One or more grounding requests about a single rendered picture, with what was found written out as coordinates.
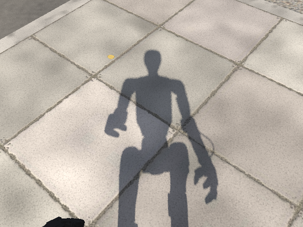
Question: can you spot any robot left hand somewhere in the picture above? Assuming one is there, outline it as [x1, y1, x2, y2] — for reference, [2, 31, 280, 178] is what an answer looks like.
[43, 217, 85, 227]

